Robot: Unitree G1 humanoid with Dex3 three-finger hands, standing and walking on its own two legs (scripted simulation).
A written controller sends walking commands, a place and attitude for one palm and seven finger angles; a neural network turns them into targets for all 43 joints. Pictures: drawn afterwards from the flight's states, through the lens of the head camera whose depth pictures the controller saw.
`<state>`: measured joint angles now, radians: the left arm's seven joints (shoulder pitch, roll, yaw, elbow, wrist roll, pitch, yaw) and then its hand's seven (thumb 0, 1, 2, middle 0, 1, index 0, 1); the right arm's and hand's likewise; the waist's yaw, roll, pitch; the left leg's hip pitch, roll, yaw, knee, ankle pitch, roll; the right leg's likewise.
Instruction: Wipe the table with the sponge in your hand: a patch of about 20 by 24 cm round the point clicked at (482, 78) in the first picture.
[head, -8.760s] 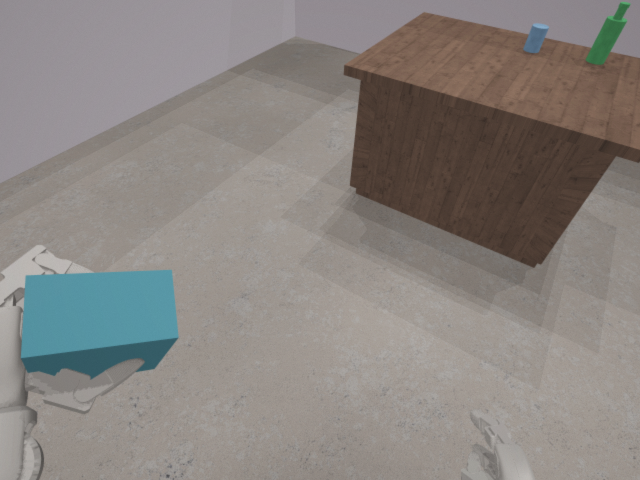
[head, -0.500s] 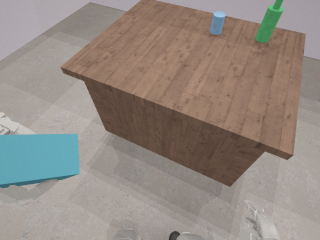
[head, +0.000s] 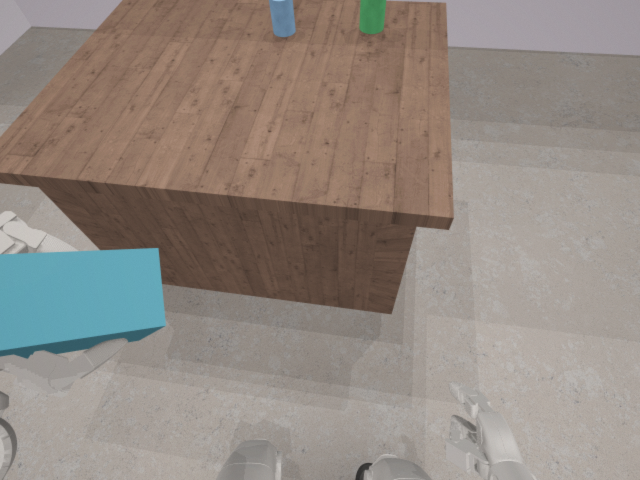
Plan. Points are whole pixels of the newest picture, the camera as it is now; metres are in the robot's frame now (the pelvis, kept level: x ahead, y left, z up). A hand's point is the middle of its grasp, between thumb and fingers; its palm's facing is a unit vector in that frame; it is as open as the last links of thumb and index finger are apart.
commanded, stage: turn to face it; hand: left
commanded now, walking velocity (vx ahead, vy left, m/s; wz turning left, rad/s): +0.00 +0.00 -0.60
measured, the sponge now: (102, 305) +0.24 +0.21 +0.16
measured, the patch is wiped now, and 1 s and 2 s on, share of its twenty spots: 0.00 0.00 0.00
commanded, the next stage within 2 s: take the last steps up to it in 0.84 s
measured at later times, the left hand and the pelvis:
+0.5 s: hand (138, 320) +0.22 +0.16 +0.18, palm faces +0.17 -0.88 -0.45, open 10.1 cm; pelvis -0.05 -0.02 +0.00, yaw -18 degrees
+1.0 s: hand (213, 362) +0.19 +0.09 +0.18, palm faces -0.03 -0.89 -0.45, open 10.1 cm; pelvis -0.11 -0.03 +0.01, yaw -28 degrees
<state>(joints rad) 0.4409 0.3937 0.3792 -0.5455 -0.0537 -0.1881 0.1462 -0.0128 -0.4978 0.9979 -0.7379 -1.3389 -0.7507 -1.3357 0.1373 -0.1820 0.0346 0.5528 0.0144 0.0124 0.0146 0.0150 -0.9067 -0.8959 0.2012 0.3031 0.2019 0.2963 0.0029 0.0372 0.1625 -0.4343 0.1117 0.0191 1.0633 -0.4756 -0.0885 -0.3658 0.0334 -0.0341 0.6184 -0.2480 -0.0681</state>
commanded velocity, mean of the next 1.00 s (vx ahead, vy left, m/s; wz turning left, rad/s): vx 0.02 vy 0.01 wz -0.38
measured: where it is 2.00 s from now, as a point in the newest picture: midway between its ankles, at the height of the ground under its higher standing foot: outside the picture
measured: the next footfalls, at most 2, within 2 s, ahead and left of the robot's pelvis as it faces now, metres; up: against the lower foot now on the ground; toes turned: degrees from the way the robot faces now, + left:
left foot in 0.30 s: +0.02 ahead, +0.14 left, +0.00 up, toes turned -8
right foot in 0.54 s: -0.02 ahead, -0.15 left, +0.00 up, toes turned -23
